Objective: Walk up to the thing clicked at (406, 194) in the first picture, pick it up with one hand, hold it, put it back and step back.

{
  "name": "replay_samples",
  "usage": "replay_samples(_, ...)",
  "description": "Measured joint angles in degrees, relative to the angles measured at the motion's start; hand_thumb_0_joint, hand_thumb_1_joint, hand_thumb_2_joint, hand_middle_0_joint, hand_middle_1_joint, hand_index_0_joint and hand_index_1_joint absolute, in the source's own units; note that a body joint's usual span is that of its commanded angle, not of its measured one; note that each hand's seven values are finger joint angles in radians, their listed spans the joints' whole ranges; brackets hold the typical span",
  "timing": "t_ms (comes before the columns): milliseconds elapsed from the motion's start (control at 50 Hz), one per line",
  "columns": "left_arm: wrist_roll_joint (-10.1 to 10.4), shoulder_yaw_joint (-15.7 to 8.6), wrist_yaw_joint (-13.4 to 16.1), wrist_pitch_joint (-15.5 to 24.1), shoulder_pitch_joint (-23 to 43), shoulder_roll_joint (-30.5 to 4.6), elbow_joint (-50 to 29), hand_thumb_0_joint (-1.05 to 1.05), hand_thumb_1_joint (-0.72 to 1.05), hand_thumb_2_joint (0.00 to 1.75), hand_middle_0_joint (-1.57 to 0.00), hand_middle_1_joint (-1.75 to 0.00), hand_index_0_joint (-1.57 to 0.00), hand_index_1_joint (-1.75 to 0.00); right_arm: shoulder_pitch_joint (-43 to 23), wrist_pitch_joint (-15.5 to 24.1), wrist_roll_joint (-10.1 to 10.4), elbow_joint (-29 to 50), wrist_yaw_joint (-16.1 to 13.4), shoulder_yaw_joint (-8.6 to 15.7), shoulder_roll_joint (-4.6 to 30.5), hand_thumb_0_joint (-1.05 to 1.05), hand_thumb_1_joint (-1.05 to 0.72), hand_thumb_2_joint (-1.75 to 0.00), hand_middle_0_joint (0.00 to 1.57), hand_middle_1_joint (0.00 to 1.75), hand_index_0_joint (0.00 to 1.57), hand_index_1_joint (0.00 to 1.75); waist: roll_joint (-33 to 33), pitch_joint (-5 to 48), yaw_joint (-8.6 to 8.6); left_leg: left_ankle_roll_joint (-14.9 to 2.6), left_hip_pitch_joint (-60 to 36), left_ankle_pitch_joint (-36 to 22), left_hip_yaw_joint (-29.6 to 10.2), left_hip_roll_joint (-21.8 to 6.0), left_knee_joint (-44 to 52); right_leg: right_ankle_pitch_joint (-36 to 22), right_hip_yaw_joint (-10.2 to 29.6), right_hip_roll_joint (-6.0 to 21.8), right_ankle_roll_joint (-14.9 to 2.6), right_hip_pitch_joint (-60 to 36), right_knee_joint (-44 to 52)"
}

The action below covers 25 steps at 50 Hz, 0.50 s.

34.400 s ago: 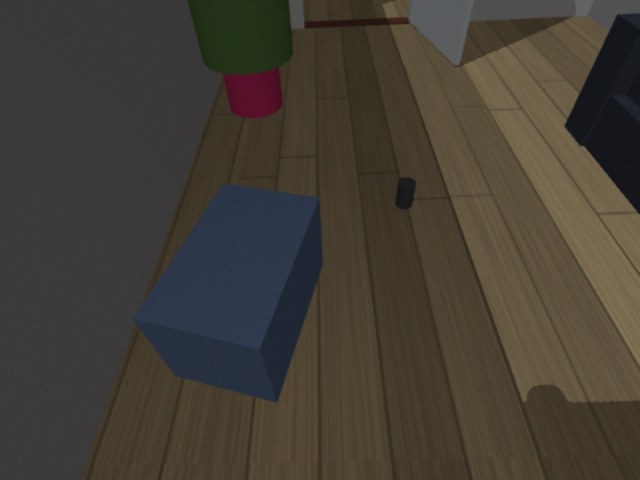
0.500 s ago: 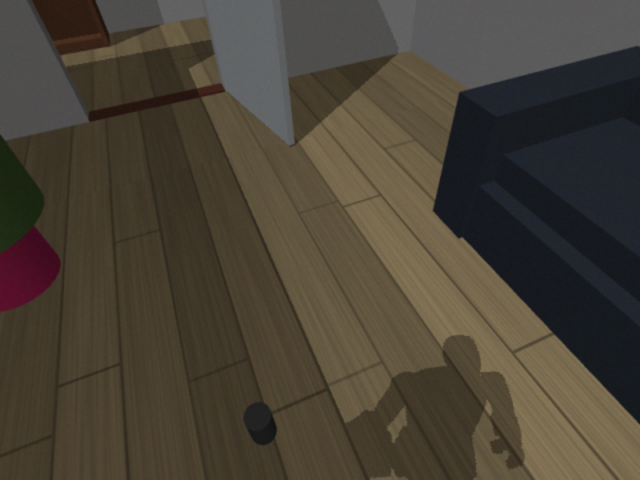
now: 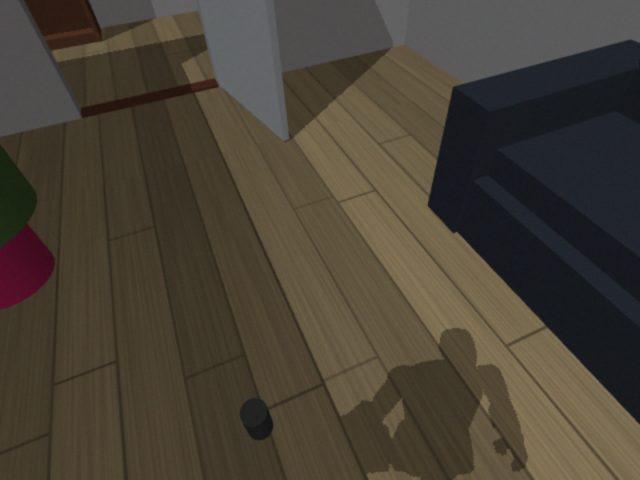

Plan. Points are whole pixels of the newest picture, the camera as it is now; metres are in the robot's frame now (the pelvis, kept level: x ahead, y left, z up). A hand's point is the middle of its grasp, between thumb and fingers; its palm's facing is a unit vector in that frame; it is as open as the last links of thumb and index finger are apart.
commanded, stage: stand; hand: left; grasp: from the side
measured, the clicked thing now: (257, 419) +0.44 +0.25 -0.72
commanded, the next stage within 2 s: step back in 0.96 s
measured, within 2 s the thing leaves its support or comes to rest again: neither
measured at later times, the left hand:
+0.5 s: hand out of the picture +0.09 +0.25 -0.16, palm faces -0.02 -0.94 -0.35, open 7.4 cm
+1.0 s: hand out of the picture +0.10 +0.25 -0.15, palm faces +0.00 -0.94 -0.34, open 7.4 cm
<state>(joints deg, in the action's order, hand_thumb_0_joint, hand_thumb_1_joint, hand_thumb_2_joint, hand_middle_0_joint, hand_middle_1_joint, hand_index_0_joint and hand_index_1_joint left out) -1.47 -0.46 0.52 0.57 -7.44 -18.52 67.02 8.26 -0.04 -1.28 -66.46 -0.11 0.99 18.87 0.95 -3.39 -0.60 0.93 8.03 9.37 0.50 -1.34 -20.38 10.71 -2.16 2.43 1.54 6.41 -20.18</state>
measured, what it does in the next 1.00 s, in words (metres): stands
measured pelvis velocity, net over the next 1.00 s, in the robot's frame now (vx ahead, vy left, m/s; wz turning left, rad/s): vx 0.02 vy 0.00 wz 0.00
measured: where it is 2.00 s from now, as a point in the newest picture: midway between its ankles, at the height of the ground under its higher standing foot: outside the picture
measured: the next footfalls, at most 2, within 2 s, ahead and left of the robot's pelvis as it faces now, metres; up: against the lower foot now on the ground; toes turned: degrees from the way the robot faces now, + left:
right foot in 1.64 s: -0.08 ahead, -0.10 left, +0.00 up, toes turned +0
left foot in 1.94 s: -0.14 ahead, +0.15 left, +0.00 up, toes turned -3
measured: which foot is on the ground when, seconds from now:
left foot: down 0.00-1.00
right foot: down 0.00-1.00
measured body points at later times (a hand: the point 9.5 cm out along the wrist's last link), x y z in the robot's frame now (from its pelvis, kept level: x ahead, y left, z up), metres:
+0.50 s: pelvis +0.02 +0.00 +0.00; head +0.03 -0.01 +0.45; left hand +0.09 +0.30 -0.13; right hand +0.09 -0.30 -0.14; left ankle +0.02 +0.13 -0.75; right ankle +0.01 -0.13 -0.75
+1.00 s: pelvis +0.02 +0.00 +0.00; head +0.03 -0.01 +0.45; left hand +0.10 +0.30 -0.13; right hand +0.09 -0.30 -0.14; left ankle +0.02 +0.13 -0.75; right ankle +0.01 -0.13 -0.75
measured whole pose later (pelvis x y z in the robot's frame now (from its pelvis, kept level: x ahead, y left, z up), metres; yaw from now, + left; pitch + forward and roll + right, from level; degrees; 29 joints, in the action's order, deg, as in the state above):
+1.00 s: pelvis +0.02 +0.00 +0.00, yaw +0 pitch -2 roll +0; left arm -0.4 -1.5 -0.2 0.2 -5.6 -19.1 64.9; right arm 5.6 0.0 -0.5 -65.2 0.4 0.8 19.9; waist 0.9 -2.9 0.1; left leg 1.2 7.7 10.6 0.6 -1.8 -20.0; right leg 11.9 -2.1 2.0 1.2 6.1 -19.7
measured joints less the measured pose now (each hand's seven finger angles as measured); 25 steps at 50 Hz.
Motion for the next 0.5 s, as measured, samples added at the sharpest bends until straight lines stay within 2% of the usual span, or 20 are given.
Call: replay_samples(500,0.4,-0.1,-0.4,-0.1,1.9,-0.2,-0.5,0.01,0.90,0.90,-0.20,-0.30,-0.21,-0.31,-2.0,0.8,0.3,0.3,-0.1,-0.7,0.6,0.01,-0.91,-0.89,0.20,0.30,0.20,0.30,-0.1,0.5,0.20,0.05,-1.4,0.6,0.7,0.1,1.9,0.7,0.6,0.1,0.12,-0.8,1.3)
